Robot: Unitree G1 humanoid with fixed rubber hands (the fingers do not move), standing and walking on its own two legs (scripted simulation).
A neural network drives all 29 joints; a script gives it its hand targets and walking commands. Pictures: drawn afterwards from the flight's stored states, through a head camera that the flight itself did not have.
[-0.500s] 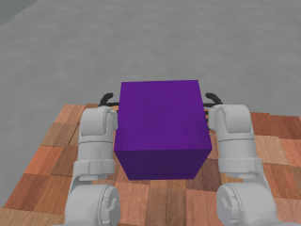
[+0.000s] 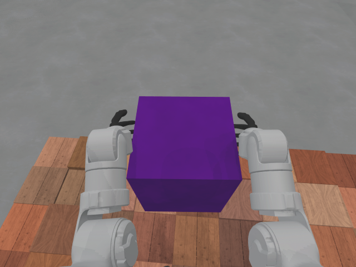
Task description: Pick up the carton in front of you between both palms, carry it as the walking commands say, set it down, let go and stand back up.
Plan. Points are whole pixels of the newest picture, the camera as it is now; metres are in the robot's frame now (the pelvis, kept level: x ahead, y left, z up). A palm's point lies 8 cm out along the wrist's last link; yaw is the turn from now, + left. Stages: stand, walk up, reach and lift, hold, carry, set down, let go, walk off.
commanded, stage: carry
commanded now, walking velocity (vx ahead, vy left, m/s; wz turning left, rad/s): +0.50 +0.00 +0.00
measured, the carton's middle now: (183, 159) +0.38 +0.00 -0.02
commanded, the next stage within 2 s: none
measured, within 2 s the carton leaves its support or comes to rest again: neither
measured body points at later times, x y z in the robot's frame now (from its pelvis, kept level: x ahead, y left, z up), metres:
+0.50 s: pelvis +0.30 -0.05 -0.02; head +0.33 -0.06 +0.43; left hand +0.67 +0.10 +0.08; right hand +0.67 -0.19 +0.07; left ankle +0.29 +0.09 -0.68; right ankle +0.31 -0.12 -0.76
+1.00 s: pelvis +0.58 +0.00 -0.02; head +0.64 +0.01 +0.43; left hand +0.99 +0.14 +0.15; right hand +0.97 -0.15 +0.15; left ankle +0.55 +0.08 -0.75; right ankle +0.65 -0.14 -0.66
